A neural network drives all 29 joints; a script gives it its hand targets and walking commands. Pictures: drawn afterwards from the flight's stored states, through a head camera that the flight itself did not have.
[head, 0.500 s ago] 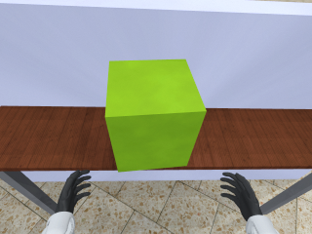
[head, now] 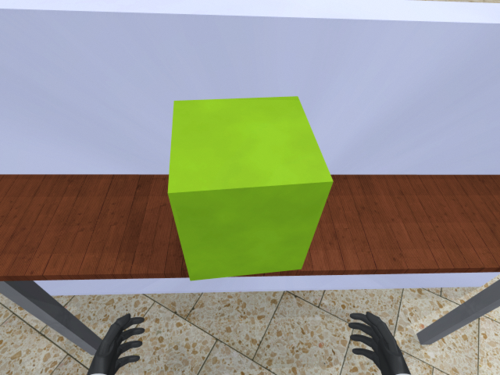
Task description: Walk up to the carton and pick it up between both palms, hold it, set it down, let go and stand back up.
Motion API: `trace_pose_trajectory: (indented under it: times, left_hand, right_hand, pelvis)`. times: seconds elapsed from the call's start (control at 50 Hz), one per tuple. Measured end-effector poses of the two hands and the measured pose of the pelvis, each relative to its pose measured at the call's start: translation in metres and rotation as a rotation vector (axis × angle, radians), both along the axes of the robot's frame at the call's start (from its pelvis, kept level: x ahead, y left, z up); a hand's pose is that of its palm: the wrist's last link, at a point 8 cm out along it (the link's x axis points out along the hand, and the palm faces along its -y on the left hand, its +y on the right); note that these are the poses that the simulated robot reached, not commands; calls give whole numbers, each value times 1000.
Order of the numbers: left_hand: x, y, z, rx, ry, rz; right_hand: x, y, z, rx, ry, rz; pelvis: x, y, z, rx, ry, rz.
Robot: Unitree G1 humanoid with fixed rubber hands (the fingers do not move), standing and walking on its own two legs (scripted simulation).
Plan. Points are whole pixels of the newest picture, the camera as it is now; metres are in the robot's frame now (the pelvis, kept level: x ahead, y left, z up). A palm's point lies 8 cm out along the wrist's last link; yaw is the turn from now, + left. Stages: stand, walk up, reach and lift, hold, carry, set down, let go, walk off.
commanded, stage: set down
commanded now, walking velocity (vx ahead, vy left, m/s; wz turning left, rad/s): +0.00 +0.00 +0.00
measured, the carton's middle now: (242, 191) +0.41 +0.03 +0.06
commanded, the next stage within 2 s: let go in 0.34 s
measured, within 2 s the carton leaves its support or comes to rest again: neither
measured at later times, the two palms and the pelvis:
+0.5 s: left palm (110, 371) +0.15 +0.22 -0.08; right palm out of the picture +0.15 -0.22 -0.09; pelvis -0.01 +0.00 +0.00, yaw +0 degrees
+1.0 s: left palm out of the picture +0.12 +0.23 -0.09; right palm out of the picture +0.13 -0.23 -0.10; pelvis -0.01 +0.00 -0.01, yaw +1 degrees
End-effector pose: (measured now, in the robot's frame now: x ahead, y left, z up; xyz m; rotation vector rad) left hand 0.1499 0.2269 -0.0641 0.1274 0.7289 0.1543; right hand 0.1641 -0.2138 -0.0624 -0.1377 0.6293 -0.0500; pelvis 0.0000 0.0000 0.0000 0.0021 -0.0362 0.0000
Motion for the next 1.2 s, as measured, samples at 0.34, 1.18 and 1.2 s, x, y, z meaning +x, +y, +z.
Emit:
trace_pose_trajectory:
  times: [0.34,1.18,1.2]
  left_hand:
    - [-7,1,-23,6,125,-29]
    - [-88,33,-51,46,228,41]
    - [-95,34,-53,45,246,44]
  right_hand:
    - [-19,-2,-25,-37,105,-5]
    - [-94,-32,-53,-110,359,-101]
    - [-101,-33,-54,-111,374,-105]
  pelvis:
    - [-5,-1,-2,1,-4,0]
    - [-8,5,-10,-12,-21,24]
    - [-10,5,-10,-12,-23,25]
